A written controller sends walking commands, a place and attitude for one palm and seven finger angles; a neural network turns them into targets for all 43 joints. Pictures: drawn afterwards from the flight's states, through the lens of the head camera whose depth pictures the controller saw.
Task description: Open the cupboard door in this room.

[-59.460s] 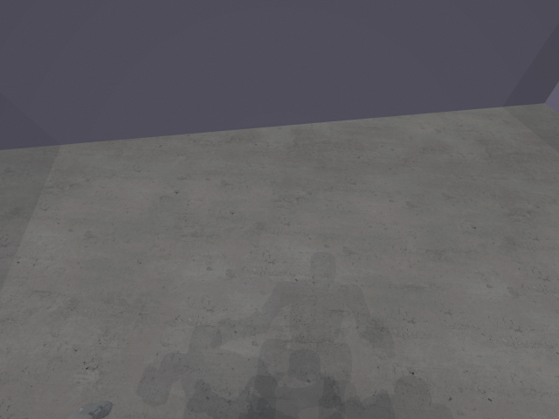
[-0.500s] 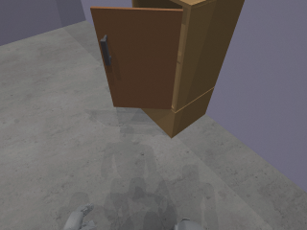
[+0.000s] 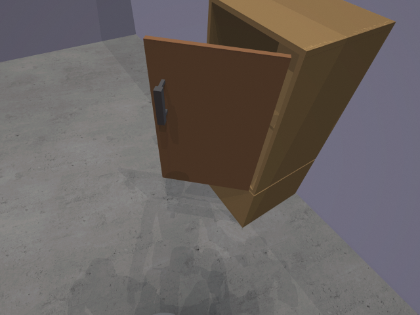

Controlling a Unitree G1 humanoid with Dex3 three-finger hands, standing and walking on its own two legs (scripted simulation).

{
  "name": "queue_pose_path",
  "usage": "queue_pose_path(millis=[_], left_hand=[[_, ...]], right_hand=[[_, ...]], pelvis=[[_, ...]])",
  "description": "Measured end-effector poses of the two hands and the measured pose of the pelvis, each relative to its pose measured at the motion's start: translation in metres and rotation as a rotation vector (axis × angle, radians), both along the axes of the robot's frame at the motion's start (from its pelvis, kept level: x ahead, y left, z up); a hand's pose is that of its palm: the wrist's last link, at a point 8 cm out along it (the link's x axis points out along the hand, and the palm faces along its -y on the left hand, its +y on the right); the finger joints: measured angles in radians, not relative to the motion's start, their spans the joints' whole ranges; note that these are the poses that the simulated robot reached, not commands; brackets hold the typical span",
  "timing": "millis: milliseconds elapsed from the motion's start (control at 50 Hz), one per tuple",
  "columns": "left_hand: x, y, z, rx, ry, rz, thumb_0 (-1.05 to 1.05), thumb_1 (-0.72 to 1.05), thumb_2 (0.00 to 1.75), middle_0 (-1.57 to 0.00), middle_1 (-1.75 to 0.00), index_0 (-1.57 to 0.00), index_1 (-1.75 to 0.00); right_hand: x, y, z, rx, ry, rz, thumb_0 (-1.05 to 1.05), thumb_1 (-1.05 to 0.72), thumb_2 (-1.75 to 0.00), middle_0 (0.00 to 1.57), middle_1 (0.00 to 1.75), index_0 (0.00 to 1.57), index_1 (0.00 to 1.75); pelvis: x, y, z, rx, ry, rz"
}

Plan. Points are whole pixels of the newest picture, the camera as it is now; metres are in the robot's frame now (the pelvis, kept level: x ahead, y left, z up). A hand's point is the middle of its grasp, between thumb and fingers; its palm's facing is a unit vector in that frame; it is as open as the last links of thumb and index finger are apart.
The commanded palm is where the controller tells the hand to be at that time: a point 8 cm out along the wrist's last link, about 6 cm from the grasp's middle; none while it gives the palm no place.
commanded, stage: come to a stop and stand still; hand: left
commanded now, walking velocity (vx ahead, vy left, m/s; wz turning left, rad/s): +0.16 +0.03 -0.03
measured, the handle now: (162, 102) +0.65 +0.22 +0.01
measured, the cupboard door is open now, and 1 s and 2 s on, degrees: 48 48 48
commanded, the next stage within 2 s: look again from close up in 1.28 s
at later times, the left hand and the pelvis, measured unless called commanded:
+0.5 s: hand (133, 304) +0.16 +0.18 -0.16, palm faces -0.03 -0.96 -0.27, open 7.4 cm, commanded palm none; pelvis +0.06 -0.02 +0.00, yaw -3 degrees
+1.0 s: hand out of the picture +0.06 +0.20 -0.18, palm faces +0.06 -0.98 -0.21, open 7.4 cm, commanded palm none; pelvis +0.04 +0.00 +0.00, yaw -2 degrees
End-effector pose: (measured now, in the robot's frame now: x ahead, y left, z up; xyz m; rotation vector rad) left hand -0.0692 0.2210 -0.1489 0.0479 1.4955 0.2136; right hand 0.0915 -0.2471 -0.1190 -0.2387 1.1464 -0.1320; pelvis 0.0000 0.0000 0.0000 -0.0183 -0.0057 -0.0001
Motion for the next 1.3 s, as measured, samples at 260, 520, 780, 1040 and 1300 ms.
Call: queue_pose_path(millis=[260,520,780,1040,1300], left_hand=[[0.141,0.024,0.001,0.001,-0.125,-0.092,0.01,0.91,0.89,-0.19,-0.30,-0.20,-0.30],[0.225,0.002,0.019,0.127,-0.275,-0.212,0.00,0.91,0.89,-0.19,-0.30,-0.20,-0.30],[0.183,-0.023,0.026,0.090,-0.242,-0.146,0.00,0.91,0.89,-0.20,-0.30,-0.20,-0.30],[0.114,0.025,-0.001,0.052,-0.103,-0.079,0.01,0.91,0.89,-0.20,-0.30,-0.20,-0.30],[0.107,0.010,0.005,0.003,-0.055,-0.125,0.01,0.90,0.89,-0.20,-0.30,-0.20,-0.30]], right_hand=[[0.028,0.042,0.000,0.001,0.052,-0.067,-0.02,-0.96,-0.89,0.20,0.30,0.21,0.30],[-0.027,-0.020,-0.028,0.039,0.220,-0.196,0.00,-0.92,-0.89,0.20,0.30,0.20,0.29],[-0.018,-0.033,-0.015,0.050,0.224,-0.141,0.00,-0.91,-0.90,0.19,0.30,0.20,0.29],[0.010,0.018,-0.005,0.016,0.093,-0.048,0.00,-0.91,-0.90,0.20,0.30,0.20,0.29],[-0.022,0.025,-0.006,0.034,0.154,-0.109,0.00,-0.93,-0.90,0.20,0.30,0.20,0.29]], pelvis=[[0.054,0.023,0.008,0.016,-0.002,-0.032],[0.060,-0.026,-0.003,0.028,0.016,-0.060],[0.052,-0.034,0.011,0.055,0.001,-0.031],[0.040,0.002,0.003,0.031,-0.022,-0.032],[0.046,0.010,0.009,0.019,-0.010,-0.048]])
